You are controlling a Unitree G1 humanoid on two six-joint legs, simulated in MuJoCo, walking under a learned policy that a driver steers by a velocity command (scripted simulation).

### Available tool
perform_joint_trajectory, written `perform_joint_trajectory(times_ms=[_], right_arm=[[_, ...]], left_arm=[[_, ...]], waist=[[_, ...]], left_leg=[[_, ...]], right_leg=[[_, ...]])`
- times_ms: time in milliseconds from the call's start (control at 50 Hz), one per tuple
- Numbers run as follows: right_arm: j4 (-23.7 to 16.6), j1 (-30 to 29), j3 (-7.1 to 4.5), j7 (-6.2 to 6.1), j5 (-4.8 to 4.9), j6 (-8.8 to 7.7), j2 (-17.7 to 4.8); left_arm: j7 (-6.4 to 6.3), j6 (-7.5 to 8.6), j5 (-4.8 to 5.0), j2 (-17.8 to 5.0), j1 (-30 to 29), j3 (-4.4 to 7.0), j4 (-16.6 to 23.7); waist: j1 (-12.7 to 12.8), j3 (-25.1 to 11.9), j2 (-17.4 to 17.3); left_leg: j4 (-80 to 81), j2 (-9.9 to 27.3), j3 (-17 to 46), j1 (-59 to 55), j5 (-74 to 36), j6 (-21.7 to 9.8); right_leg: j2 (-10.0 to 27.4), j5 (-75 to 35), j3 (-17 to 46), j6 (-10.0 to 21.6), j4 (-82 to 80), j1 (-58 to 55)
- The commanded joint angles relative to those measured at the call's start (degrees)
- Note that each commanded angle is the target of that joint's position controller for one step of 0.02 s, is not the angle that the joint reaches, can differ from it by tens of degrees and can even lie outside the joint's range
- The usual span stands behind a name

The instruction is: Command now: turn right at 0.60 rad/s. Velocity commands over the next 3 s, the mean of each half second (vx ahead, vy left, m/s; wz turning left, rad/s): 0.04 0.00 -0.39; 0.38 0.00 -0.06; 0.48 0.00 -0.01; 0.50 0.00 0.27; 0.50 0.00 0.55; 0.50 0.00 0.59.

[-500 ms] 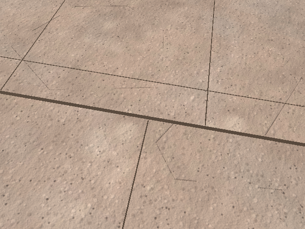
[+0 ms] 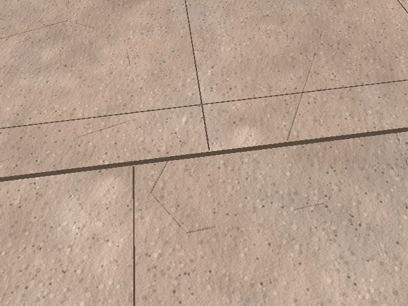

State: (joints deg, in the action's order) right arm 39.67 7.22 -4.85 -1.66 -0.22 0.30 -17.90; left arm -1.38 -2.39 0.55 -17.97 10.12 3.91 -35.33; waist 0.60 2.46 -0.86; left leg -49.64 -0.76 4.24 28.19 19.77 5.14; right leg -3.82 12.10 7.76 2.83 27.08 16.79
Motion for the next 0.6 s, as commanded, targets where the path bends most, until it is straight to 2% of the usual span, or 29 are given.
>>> perform_joint_trajectory(times_ms=[20,100,120,140,160,180,200,220,240,260,280,320,360,380,400,420,440,460,480,500,520,540,560,580,600], right_arm=[[-4.52,-2.13,-0.98,0.47,0.38,-1.28,-4.45],[-4.55,-0.45,-1.34,1.32,0.83,-2.28,-4.89],[-4.03,1.28,-1.50,1.48,0.80,-2.55,-4.75],[-3.43,2.94,-1.84,1.43,0.53,-2.73,-5.36],[-3.65,4.41,-2.45,1.14,-0.43,-2.60,-8.52],[-3.80,2.03,-3.09,1.07,-1.69,-1.94,-12.79],[-4.49,2.18,-2.49,1.18,-2.23,-2.16,-9.73],[-5.00,0.32,-1.53,0.99,-1.68,-2.30,-7.18],[-5.17,-1.97,-1.07,0.87,-0.92,-2.23,-5.79],[-5.13,-2.71,-0.75,0.79,-0.09,-2.19,-5.08],[-4.81,-2.45,-0.38,0.65,0.18,-2.06,-4.71],[-4.03,-1.19,-0.12,0.51,-0.18,-1.62,-4.40],[-3.60,-0.95,-0.05,0.48,-0.29,-1.23,-4.53],[-3.20,-0.06,-0.09,0.55,-0.17,-0.98,-4.86],[-2.73,1.27,-0.30,0.70,0.06,-0.73,-5.84],[-2.30,2.76,-0.66,0.86,0.45,-0.46,-7.42],[-2.05,3.30,-0.84,0.95,1.00,-0.22,-8.64],[-1.85,3.54,-0.75,1.01,1.49,-0.14,-8.82],[-1.40,4.39,-0.39,1.11,1.62,-0.37,-8.08],[-1.43,3.65,0.47,1.33,1.23,-1.03,-5.82],[-3.29,0.42,2.02,1.82,0.17,-2.07,-0.77],[-6.45,-3.90,1.93,1.68,1.01,-3.29,-1.70],[-7.00,-6.63,0.48,1.43,1.94,-4.00,-5.88],[-6.19,-4.63,-0.10,1.72,2.35,-4.43,-6.77],[-4.88,-2.50,-0.17,1.96,2.01,-4.69,-6.16]], left_arm=[[-0.05,0.42,-0.02,-10.59,-1.64,3.13,4.00],[0.38,0.01,0.66,-10.45,-2.97,3.16,4.16],[0.24,-0.15,1.08,-10.13,-4.07,3.05,4.33],[0.00,-0.25,1.40,-9.29,-4.29,2.81,4.45],[-0.11,-0.13,0.70,-6.53,-1.92,1.96,4.37],[-0.07,0.34,0.64,-5.15,0.71,1.70,5.02],[-0.33,0.90,-0.37,-9.84,0.58,3.10,4.21],[-0.28,0.86,0.05,-11.82,1.20,4.04,3.03],[-0.43,0.36,0.21,-10.72,1.97,4.05,1.58],[-0.63,-0.14,0.04,-9.31,2.20,3.76,0.98],[-0.55,-0.43,0.15,-7.46,2.07,3.23,0.77],[-0.36,-0.35,0.40,-4.93,0.55,2.24,1.33],[-0.15,-0.18,0.08,-2.98,-0.99,1.21,1.83],[0.09,-0.10,-0.11,-1.81,-1.38,0.54,1.94],[0.35,-0.01,0.10,-1.58,-1.95,0.27,1.96],[0.58,0.13,0.42,-2.55,-1.83,0.46,1.74],[0.82,0.41,0.58,-3.33,-0.53,0.71,1.12],[1.06,0.84,0.55,-3.56,1.33,0.80,0.09],[1.10,1.29,0.50,-3.79,3.00,0.86,-0.82],[0.88,1.82,0.47,-4.50,6.34,0.92,-1.56],[0.43,2.32,-0.17,-8.02,12.45,1.66,-2.92],[1.22,2.94,-0.64,-13.38,14.95,3.27,-4.04],[1.28,4.28,-1.20,-10.55,13.82,2.42,-3.61],[1.02,5.26,-1.15,-7.81,12.62,1.52,-3.90],[0.86,5.85,-0.52,-6.58,11.50,1.13,-3.70]], waist=[[0.72,-6.67,10.09],[-0.03,-7.15,10.68],[-1.43,-7.45,10.36],[-2.30,-7.79,9.33],[-1.30,-10.11,2.76],[2.27,-7.04,-12.78],[0.02,-7.00,-12.21],[0.65,-6.07,-8.23],[1.50,-4.87,-6.15],[1.20,-4.08,-6.00],[0.85,-3.84,-6.22],[-0.01,-4.41,-7.65],[-0.88,-5.87,-9.33],[-1.60,-7.09,-9.94],[-2.65,-6.77,-10.82],[-3.34,-5.77,-11.45],[-2.74,-4.53,-11.24],[-1.64,-3.11,-10.14],[-0.63,-2.24,-8.43],[1.10,-3.36,-6.31],[3.29,-5.67,3.59],[4.93,-2.41,15.21],[5.87,3.30,11.85],[4.16,4.57,10.97],[3.23,4.21,10.61]], left_leg=[[6.27,-1.11,0.64,-1.59,0.75,-0.38],[16.47,-2.12,0.88,-7.17,-0.09,-1.84],[22.79,-2.10,0.38,-10.80,-4.36,-2.54],[28.76,-0.42,0.54,-16.13,-11.13,-3.58],[30.24,8.98,7.67,-23.04,-16.42,-6.90],[31.57,18.94,20.49,-24.30,-28.29,-15.51],[32.29,24.29,25.76,-21.16,-29.25,-22.08],[31.84,21.90,21.47,-19.57,-27.08,-21.56],[31.14,17.87,16.14,-18.71,-24.20,-18.83],[30.74,15.69,13.25,-19.14,-23.34,-17.36],[30.45,14.52,11.08,-19.25,-25.56,-17.15],[30.28,12.43,7.41,-20.54,-27.24,-17.17],[29.33,12.02,5.88,-21.96,-27.80,-17.11],[30.24,11.79,5.61,-21.51,-21.40,-16.97],[31.51,11.64,6.28,-20.29,-12.54,-17.01],[32.66,11.91,7.57,-18.64,-4.39,-17.19],[33.20,12.08,8.58,-16.46,2.03,-17.04],[33.31,11.87,8.87,-13.48,6.58,-16.48],[32.74,11.17,8.60,-10.36,8.82,-15.11],[29.29,9.95,7.38,-5.00,9.14,-12.52],[15.73,4.58,-0.14,4.27,8.01,-8.10],[6.04,-0.63,-6.74,12.41,11.37,-5.58],[-2.97,2.44,-2.55,17.20,12.51,-5.40],[-6.96,3.88,-1.22,19.68,9.37,-6.06],[-8.25,4.80,-1.26,20.70,5.92,-6.48]], right_leg=[[13.46,-11.99,16.79,10.35,-5.69,-6.09],[12.39,-15.21,22.12,9.23,-3.31,-6.98],[11.10,-14.98,22.20,7.91,-1.90,-6.35],[9.16,-11.31,21.26,5.68,-0.04,-3.90],[5.88,0.22,16.56,2.32,7.00,1.01],[-4.21,19.51,4.49,-1.55,16.87,12.28],[-2.17,26.29,2.64,-4.56,30.96,14.35],[-0.86,22.98,3.30,-5.51,37.48,14.40],[-0.50,19.69,2.92,-6.53,39.78,14.29],[-0.63,16.89,2.88,-7.36,40.95,15.22],[-0.75,15.28,2.57,-8.00,40.86,14.86],[-0.23,13.67,-0.08,-8.73,34.54,12.81],[2.06,14.02,-2.58,-8.97,24.24,8.38],[3.02,14.15,-4.36,-8.62,18.49,4.89],[2.96,14.15,-6.21,-8.17,13.91,2.36],[2.05,13.14,-8.18,-7.57,10.26,0.38],[1.35,9.90,-9.60,-6.39,5.21,-2.35],[0.79,5.63,-10.58,-4.59,-1.07,-6.27],[0.59,4.77,-10.50,-2.64,-4.93,-10.53],[3.96,4.79,-6.04,-0.45,-5.23,-17.76],[13.42,10.64,7.05,3.58,-7.42,-25.34],[22.74,20.83,23.39,11.22,-14.70,-20.96],[24.55,23.07,27.58,14.18,-18.15,-18.49],[23.34,23.50,24.93,13.15,-18.29,-18.91],[21.09,21.98,21.33,11.57,-18.44,-20.41]])
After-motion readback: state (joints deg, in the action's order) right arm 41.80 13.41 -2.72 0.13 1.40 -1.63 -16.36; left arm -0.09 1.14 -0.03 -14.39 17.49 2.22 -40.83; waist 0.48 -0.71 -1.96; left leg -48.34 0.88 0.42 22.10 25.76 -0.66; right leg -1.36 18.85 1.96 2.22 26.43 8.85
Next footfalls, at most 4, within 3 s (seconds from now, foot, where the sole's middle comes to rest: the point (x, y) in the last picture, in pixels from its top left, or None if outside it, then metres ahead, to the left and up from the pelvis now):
0.16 left None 0.07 0.14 -0.78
0.50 right None -0.01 -0.11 -0.78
0.92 left None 0.32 0.10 -0.78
1.46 right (283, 261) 0.59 -0.19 -0.78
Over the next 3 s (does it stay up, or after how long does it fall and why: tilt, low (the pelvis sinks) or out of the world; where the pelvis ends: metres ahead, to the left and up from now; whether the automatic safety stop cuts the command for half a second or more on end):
stays up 1.28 0.05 -0.02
